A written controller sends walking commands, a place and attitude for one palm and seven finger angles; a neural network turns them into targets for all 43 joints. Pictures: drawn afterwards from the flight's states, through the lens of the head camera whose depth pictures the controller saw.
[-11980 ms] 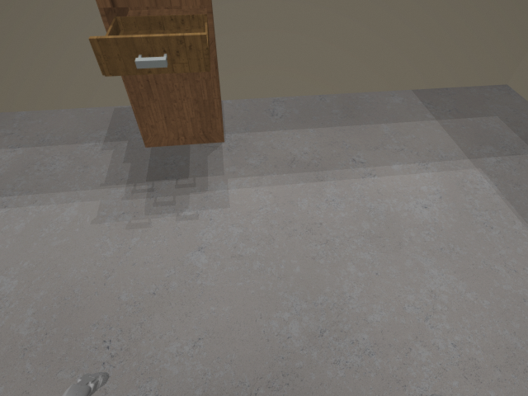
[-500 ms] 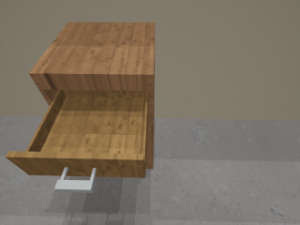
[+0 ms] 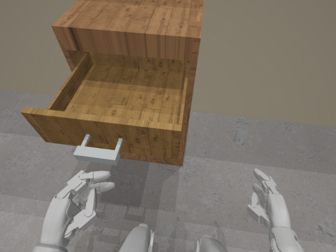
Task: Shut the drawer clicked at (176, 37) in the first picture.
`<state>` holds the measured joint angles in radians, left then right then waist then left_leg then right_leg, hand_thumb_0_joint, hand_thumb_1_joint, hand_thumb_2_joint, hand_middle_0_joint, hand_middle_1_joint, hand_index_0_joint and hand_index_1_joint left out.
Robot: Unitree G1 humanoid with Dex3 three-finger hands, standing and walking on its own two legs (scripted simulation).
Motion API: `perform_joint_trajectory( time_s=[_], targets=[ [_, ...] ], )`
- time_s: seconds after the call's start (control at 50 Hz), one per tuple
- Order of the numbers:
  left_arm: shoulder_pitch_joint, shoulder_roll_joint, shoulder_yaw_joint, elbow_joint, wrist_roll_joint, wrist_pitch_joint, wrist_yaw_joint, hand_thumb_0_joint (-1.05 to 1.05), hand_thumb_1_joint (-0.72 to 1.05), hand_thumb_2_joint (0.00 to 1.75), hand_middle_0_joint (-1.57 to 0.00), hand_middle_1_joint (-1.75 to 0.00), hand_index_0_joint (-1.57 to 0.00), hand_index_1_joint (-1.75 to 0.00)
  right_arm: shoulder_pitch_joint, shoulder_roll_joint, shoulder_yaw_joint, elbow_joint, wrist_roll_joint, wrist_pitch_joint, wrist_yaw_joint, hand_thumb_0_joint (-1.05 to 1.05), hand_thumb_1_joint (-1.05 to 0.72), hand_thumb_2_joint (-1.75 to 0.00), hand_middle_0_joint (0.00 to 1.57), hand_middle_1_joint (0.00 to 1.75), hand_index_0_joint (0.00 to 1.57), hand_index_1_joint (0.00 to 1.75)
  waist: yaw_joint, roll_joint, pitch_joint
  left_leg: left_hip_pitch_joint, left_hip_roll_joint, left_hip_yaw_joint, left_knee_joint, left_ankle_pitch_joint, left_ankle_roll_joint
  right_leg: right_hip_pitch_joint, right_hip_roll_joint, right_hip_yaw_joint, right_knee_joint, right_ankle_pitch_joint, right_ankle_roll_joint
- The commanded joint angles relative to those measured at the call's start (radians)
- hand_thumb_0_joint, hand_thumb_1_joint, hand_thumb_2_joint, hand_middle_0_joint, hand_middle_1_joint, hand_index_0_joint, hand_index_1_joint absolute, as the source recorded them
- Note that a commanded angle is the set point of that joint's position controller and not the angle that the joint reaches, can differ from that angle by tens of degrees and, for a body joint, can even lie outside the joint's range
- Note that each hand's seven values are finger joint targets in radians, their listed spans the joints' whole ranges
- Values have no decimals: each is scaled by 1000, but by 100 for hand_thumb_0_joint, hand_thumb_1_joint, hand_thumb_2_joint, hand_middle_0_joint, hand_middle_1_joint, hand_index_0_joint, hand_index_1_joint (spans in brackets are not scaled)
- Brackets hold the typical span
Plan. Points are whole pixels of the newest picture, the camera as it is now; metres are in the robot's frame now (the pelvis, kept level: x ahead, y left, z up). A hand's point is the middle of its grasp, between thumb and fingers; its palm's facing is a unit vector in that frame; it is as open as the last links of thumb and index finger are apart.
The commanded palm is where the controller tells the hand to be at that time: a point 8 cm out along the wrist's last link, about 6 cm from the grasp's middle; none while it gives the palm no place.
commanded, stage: raise the hand and make a fist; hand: left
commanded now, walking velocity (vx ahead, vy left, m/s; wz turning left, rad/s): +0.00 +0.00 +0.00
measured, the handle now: (100, 147) +0.36 +0.23 +0.00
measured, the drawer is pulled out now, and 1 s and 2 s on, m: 0.29 0.29 0.29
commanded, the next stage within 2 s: bring the fist close to the handle in 1.36 s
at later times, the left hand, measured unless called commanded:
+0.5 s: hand (84, 203) +0.19 +0.19 +0.08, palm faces -0.03 -1.00 -0.02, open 3.2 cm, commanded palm +0.15 +0.24 +0.08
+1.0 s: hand (72, 204) +0.18 +0.20 +0.10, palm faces -0.01 -1.00 -0.07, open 3.3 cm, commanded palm +0.14 +0.26 +0.11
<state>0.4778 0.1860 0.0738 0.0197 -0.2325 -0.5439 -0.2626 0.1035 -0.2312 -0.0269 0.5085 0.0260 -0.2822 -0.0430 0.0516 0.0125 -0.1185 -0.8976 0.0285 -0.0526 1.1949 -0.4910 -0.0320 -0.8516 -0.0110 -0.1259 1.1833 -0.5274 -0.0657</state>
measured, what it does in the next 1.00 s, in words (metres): stands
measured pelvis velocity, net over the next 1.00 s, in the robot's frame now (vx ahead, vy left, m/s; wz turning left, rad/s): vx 0.04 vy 0.03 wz -0.01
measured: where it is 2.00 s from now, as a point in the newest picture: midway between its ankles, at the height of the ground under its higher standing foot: outside the picture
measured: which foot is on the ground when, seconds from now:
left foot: down 0.00-1.00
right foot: down 0.00-1.00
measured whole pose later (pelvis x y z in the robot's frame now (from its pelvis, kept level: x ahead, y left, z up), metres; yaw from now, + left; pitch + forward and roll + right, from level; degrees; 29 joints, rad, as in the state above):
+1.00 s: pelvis +0.04 +0.03 +0.03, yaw -1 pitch +11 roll -3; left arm 0.78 0.22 0.06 -0.37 -0.21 -0.31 -0.18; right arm 0.24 -0.19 0.01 0.44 0.04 -0.17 -0.04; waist 0.02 0.05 -0.14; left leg -0.77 0.02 -0.03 1.09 -0.51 0.02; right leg -0.71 -0.01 -0.10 1.02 -0.50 -0.01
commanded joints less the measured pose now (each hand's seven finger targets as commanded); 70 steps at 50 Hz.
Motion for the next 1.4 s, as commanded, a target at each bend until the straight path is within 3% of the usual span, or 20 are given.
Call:
perform_joint_trajectory(
  time_s=[0.0,0.1,0.16,0.22,0.34,0.44,0.5,0.54,0.66,0.72,0.82,0.9,1.06,1.1,1.2,1.22,1.24,1.26,1.32,1.38],
  targets=[
    [-84,110,41,-306,-17,56,-13,0,90,90,-76,-91,-76,-91,30,-108,-23,-145,11,-30,-37,0,-90,-90,20,30,20,30,-80,-11,-173,97,-29,30,-176,41,77,143,-1,203,-371,-94,47],
    [-4,96,68,-240,-15,173,15,0,90,90,-86,-101,-86,-101,4,-95,-11,-140,10,-20,-42,0,-90,-90,20,30,20,30,-50,-39,-114,92,-32,11,-228,48,67,148,6,148,-369,-79,49],
    [81,91,100,-275,-18,188,47,0,90,90,-92,-108,-92,-108,5,-86,-17,-151,9,-12,-35,0,-90,-90,20,30,20,30,-24,-54,-146,116,-33,14,-257,94,62,185,3,114,-344,-10,49],
    [112,99,118,-331,-9,160,84,0,90,90,-98,-114,-98,-114,12,-81,-20,-147,2,-10,-30,0,-90,-90,20,30,20,30,-15,-24,-167,143,-31,15,-272,125,61,192,8,85,-316,42,44],
    [179,49,0,-462,16,64,103,0,90,90,-110,-127,-110,-127,36,-91,-27,-142,-7,-34,-6,0,-90,-90,20,30,20,30,-45,49,-173,203,-21,4,-270,165,60,127,18,40,-260,112,36],
    [241,47,-31,-496,39,66,108,0,90,90,-120,-138,-120,-138,43,-105,-34,-168,-3,-25,-1,0,-90,-90,20,30,20,30,-52,32,-149,200,-16,-13,-280,140,58,103,19,28,-249,95,37],
    [268,85,11,-503,53,103,127,0,90,90,-126,-145,-126,-145,42,-102,-36,-185,0,5,-5,0,-90,-90,20,30,20,30,-38,29,-148,201,-18,-12,-292,145,57,129,22,29,-255,108,36],
    [306,72,8,-530,49,121,132,0,90,90,-130,-149,-130,-149,44,-94,-35,-208,4,27,-6,0,-90,-90,20,30,20,30,-32,32,-155,213,-19,-6,-296,165,55,145,23,25,-256,133,37],
    [316,51,-22,-585,37,141,121,0,90,90,-140,-160,-140,-160,52,-84,-21,-234,7,52,-4,0,-90,-90,20,30,20,30,-41,56,-142,248,-14,-9,-297,212,53,154,29,20,-267,177,40],
    [292,47,-45,-585,41,143,101,0,90,90,-140,-160,-140,-160,52,-91,-14,-239,8,54,-3,0,-90,-90,20,30,20,30,-62,34,-107,237,-15,-13,-295,191,57,145,31,22,-280,169,42],
    [326,100,28,-576,32,159,84,0,90,90,-140,-160,-140,-160,52,-87,-15,-242,13,62,-7,0,-90,-90,20,30,20,30,-45,25,-116,230,-18,-10,-302,170,57,174,31,28,-296,154,41],
    [360,119,71,-605,14,162,88,0,90,90,-140,-160,-140,-160,44,-78,-17,-240,18,60,-9,0,-90,-90,20,30,20,30,-27,36,-142,245,-19,-5,-306,214,57,215,30,31,-303,191,38],
    [375,83,41,-553,-6,143,58,0,90,90,-140,-160,-140,-160,41,-84,-23,-218,21,32,-10,0,-90,-90,20,30,20,30,-47,8,-92,213,-27,4,-293,182,60,199,24,45,-327,165,44],
    [369,109,64,-537,-2,140,57,0,90,90,-140,-160,-140,-160,36,-87,-27,-210,19,29,-13,0,-90,-90,20,30,20,30,-46,-13,-91,204,-26,4,-289,182,62,204,25,55,-333,164,44],
    [354,150,123,-565,-11,119,68,0,90,90,-140,-160,-140,-160,40,-79,-32,-199,22,26,-18,0,-90,-90,20,30,20,30,-31,29,-122,211,-29,14,-284,182,61,225,22,73,-339,148,39],
    [374,120,105,-575,-22,112,67,0,90,90,-140,-160,-140,-160,41,-72,-30,-201,22,24,-18,0,-90,-90,20,30,20,30,-30,45,-136,217,-32,19,-282,188,61,230,20,75,-338,156,40],
    [393,143,139,-547,-25,113,68,0,90,90,-140,-160,-140,-160,42,-69,-34,-194,25,26,-18,0,-90,-90,20,30,20,30,-25,23,-130,206,-30,19,-280,192,59,236,21,78,-341,159,39],
    [377,118,115,-543,-31,109,59,0,90,90,-140,-160,-140,-160,39,-71,-30,-193,25,25,-18,0,-90,-90,20,30,20,30,-37,22,-111,206,-32,21,-279,186,60,229,21,77,-347,159,42],
    [374,121,122,-504,-39,110,44,0,90,90,-140,-160,-140,-160,33,-74,-30,-184,26,23,-20,0,-90,-90,20,30,20,30,-42,-7,-93,192,-31,16,-277,181,61,229,22,84,-358,152,43],
    [356,129,127,-498,-50,112,11,0,90,90,-140,-160,-140,-160,29,-80,-31,-181,30,14,-24,0,-90,-90,20,30,20,30,-46,12,-99,196,-33,19,-270,181,61,234,17,103,-370,151,45]
  ],
)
